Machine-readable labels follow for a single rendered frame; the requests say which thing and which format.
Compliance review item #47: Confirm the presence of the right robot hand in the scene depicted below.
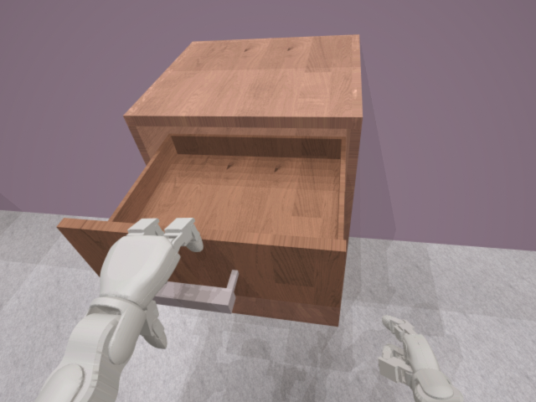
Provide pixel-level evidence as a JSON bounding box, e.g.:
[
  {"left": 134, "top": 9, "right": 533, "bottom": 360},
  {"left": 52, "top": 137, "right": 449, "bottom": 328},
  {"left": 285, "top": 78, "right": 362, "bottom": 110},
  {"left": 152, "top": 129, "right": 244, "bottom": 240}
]
[{"left": 378, "top": 315, "right": 441, "bottom": 391}]

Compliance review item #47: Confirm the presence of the right robot forearm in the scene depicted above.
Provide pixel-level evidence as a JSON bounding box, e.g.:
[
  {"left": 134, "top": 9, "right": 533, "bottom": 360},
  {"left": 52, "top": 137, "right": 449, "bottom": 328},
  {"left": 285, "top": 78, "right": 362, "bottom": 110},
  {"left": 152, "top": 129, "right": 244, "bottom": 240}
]
[{"left": 412, "top": 368, "right": 464, "bottom": 402}]

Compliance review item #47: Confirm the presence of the cabinet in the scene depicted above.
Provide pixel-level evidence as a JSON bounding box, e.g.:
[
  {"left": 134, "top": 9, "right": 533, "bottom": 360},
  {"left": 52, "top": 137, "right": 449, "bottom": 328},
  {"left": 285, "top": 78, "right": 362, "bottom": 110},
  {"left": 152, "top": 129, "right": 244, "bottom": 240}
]
[{"left": 123, "top": 34, "right": 363, "bottom": 327}]

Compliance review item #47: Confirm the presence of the handle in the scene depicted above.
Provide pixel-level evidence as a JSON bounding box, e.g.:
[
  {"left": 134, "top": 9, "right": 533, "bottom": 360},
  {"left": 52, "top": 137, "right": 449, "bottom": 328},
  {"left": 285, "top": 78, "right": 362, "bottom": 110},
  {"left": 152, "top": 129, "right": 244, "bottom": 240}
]
[{"left": 152, "top": 270, "right": 239, "bottom": 314}]

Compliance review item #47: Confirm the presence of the drawer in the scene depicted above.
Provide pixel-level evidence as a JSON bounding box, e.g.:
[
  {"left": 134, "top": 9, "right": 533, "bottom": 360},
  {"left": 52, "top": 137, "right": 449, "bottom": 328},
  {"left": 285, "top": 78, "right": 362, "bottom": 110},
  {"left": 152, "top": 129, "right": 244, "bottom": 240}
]
[{"left": 56, "top": 134, "right": 346, "bottom": 308}]

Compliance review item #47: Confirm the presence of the left robot forearm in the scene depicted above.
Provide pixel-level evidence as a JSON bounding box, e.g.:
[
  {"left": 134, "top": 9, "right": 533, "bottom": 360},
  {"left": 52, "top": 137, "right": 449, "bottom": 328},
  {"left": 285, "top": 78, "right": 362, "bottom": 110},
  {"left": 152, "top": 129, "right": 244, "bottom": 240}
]
[{"left": 34, "top": 296, "right": 147, "bottom": 402}]

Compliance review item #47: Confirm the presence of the left robot hand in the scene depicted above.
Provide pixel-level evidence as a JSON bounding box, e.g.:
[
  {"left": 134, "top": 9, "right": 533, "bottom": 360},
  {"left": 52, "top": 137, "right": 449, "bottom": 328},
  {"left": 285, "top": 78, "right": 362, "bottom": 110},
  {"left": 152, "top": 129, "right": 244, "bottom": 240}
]
[{"left": 100, "top": 218, "right": 204, "bottom": 349}]

